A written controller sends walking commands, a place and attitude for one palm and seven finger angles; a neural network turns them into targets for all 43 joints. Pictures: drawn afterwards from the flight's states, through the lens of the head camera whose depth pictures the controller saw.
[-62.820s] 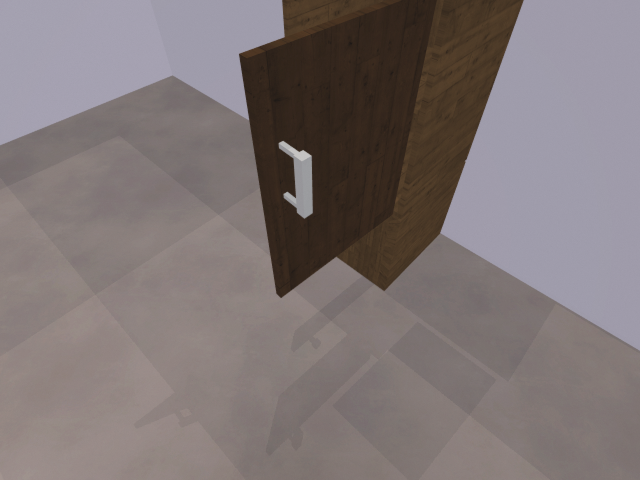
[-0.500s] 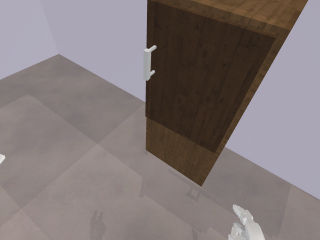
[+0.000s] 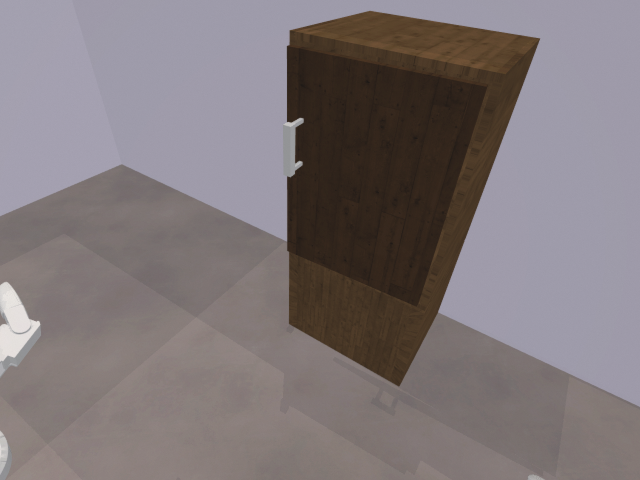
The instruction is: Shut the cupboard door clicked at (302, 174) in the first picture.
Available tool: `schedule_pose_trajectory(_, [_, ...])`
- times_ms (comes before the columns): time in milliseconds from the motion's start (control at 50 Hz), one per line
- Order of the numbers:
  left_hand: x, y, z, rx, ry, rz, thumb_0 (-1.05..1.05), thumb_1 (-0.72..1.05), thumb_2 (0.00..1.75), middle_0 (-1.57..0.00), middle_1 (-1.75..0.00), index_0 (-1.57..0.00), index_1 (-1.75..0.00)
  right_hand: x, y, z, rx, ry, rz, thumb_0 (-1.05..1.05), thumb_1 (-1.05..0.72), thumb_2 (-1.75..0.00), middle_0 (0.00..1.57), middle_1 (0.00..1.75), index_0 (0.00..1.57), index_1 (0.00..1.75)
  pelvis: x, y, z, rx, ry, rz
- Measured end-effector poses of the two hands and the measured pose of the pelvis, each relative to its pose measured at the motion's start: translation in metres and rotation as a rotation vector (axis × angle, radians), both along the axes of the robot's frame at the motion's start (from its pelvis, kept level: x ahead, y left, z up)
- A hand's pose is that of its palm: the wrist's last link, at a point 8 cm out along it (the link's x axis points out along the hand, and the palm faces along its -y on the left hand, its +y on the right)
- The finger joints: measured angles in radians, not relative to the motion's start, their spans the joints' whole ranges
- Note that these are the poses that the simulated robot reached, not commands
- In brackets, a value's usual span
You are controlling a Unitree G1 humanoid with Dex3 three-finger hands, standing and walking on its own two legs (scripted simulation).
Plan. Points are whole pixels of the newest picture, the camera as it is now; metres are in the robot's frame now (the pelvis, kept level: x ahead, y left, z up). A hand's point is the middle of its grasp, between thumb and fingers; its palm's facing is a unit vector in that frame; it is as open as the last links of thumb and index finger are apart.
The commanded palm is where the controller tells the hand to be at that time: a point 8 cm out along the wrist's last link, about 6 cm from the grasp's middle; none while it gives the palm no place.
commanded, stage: stop stepping back and stand still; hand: left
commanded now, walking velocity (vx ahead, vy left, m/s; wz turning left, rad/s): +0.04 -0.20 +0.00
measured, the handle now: (294, 147) +0.85 +0.10 +0.06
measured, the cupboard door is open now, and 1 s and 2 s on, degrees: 3 3 3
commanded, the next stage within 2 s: let the arm hang, fingers relaxed in 0.68 s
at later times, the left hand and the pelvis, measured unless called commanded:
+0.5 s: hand out of the picture +0.18 +0.35 +0.15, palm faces +0.53 -0.82 -0.23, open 7.4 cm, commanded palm +0.09 +0.37 +0.20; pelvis -0.05 +0.07 +0.00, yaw -2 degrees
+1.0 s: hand out of the picture +0.11 +0.26 -0.09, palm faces +0.01 -0.95 -0.30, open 7.4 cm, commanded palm none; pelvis -0.05 +0.07 +0.00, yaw -2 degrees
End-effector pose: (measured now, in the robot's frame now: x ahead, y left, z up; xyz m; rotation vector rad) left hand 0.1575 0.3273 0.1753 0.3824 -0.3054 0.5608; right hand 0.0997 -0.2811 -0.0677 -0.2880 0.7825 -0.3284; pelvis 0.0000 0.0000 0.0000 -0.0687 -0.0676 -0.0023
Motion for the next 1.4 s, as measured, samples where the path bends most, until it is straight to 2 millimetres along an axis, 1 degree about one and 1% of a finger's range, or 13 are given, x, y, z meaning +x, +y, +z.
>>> schedule_pose_trajectory(80, [0.008, -0.018, -0.020, -0.068, 0.068, -0.126, 0.01, 0.90, 0.90, -0.20, -0.30, -0.20, -0.30, -0.014, 0.033, 0.009, 0.022, 0.009, 0.032, 0.01, -0.91, -0.90, 0.20, 0.30, 0.20, 0.30, -0.021, 0.007, 0.005, 0.005, 0.014, -0.004])
schedule_pose_trajectory(200, [-0.035, -0.039, 0.055, 0.228, 0.028, -0.329, 0.02, 0.89, 0.90, -0.21, -0.30, -0.20, -0.30, -0.023, 0.081, 0.031, 0.116, -0.056, 0.122, 0.01, -0.90, -0.90, 0.20, 0.30, 0.20, 0.30, -0.050, 0.012, 0.024, -0.001, 0.072, -0.029])
schedule_pose_trajectory(320, [-0.074, -0.008, 0.091, 0.394, -0.043, -0.230, 0.01, 0.89, 0.90, -0.22, -0.30, -0.21, -0.30, -0.028, 0.095, 0.008, 0.161, -0.029, 0.111, 0.01, -0.90, -0.90, 0.21, 0.30, 0.21, 0.30, -0.060, 0.033, 0.016, 0.037, 0.054, -0.083])
schedule_pose_trajectory(440, [-0.047, 0.058, 0.026, 0.028, -0.014, 0.021, 0.00, 0.89, 0.90, -0.21, -0.30, -0.20, -0.30, -0.036, 0.094, 0.002, 0.099, -0.023, 0.076, 0.01, -0.90, -0.90, 0.21, 0.30, 0.21, 0.30, -0.050, 0.056, 0.010, 0.057, 0.049, -0.038])
schedule_pose_trajectory(540, [-0.022, 0.038, -0.025, -0.110, 0.134, -0.109, 0.01, 0.90, 0.90, -0.20, -0.30, -0.19, -0.30, -0.037, 0.102, 0.004, 0.060, -0.015, 0.044, 0.01, -0.90, -0.90, 0.20, 0.30, 0.20, 0.30, -0.057, 0.072, 0.005, 0.071, 0.035, -0.041])
schedule_pose_trajectory(680, [-0.029, 0.000, 0.049, 0.268, 0.038, -0.331, 0.02, 0.89, 0.90, -0.21, -0.30, -0.20, -0.30, -0.042, 0.117, 0.013, 0.125, -0.006, 0.076, 0.01, -0.90, -0.90, 0.20, 0.30, 0.20, 0.30, -0.061, 0.056, 0.013, 0.056, 0.078, -0.068])
schedule_pose_trajectory(780, [-0.030, 0.010, 0.079, 0.400, 0.030, -0.250, 0.01, 0.89, 0.90, -0.21, -0.30, -0.21, -0.30, -0.039, 0.108, -0.006, 0.177, 0.036, 0.048, 0.01, -0.90, -0.90, 0.20, 0.30, 0.21, 0.30, -0.049, 0.059, 0.014, 0.042, 0.086, -0.064])
schedule_pose_trajectory(840, [-0.011, 0.033, 0.030, 0.268, 0.227, -0.171, 0.00, 0.89, 0.90, -0.21, -0.30, -0.20, -0.30, -0.034, 0.103, -0.022, 0.202, 0.060, 0.074, 0.01, -0.90, -0.90, 0.20, 0.30, 0.20, 0.30, -0.041, 0.068, 0.014, 0.065, 0.088, -0.034])
schedule_pose_trajectory(920, [-0.004, 0.036, -0.112, -0.085, 0.681, -0.125, 0.00, 0.91, 0.90, -0.19, -0.30, -0.19, -0.30, -0.031, 0.102, -0.048, 0.201, 0.101, 0.098, 0.01, -0.91, -0.90, 0.20, 0.30, 0.20, 0.30, -0.042, 0.078, 0.000, 0.082, 0.068, -0.027])
schedule_pose_trajectory(980, [-0.041, -0.003, -0.212, -0.287, 1.038, -0.160, 0.00, 0.91, 0.90, -0.19, -0.30, -0.18, -0.30, -0.041, 0.104, -0.055, 0.202, 0.157, 0.103, 0.01, -0.91, -0.90, 0.20, 0.30, 0.20, 0.30, -0.048, 0.073, -0.003, 0.102, 0.054, -0.029])
schedule_pose_trajectory(1040, [-0.104, -0.054, -0.273, -0.458, 1.314, -0.231, 0.01, 0.91, 0.90, -0.19, -0.30, -0.19, -0.30, -0.059, 0.105, -0.050, 0.204, 0.243, 0.097, 0.01, -0.91, -0.90, 0.20, 0.30, 0.20, 0.30, -0.053, 0.066, 0.004, 0.094, 0.045, -0.019])
schedule_pose_trajectory(1180, [-0.158, -0.046, -0.295, -0.586, 1.390, -0.127, -0.10, 1.03, 0.90, -0.21, -0.30, -0.20, -0.30, -0.110, 0.107, -0.039, 0.177, 0.450, 0.061, 0.00, -0.91, -0.90, 0.20, 0.30, 0.20, 0.30, -0.062, 0.057, 0.017, 0.061, 0.045, 0.005])
schedule_pose_trajectory(1400, [-0.230, -0.014, -0.285, -0.549, 1.640, -0.021, -0.02, 0.93, 0.90, -0.20, -0.30, -0.20, -0.30, -0.170, 0.129, -0.048, 0.255, 0.545, -0.038, 0.00, -0.91, -0.90, 0.20, 0.30, 0.20, 0.30, -0.067, 0.072, 0.029, 0.058, 0.022, -0.029])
